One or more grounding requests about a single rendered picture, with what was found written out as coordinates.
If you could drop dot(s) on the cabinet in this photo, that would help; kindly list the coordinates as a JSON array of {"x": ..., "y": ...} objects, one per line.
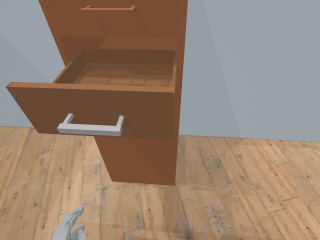
[{"x": 157, "y": 24}]

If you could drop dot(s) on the drawer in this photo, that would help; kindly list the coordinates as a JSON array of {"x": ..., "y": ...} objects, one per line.
[{"x": 101, "y": 84}]

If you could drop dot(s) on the robot left hand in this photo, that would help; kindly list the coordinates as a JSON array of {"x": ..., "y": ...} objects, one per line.
[{"x": 63, "y": 232}]

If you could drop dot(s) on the handle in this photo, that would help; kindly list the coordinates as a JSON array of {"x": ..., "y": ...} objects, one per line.
[
  {"x": 88, "y": 129},
  {"x": 107, "y": 12}
]

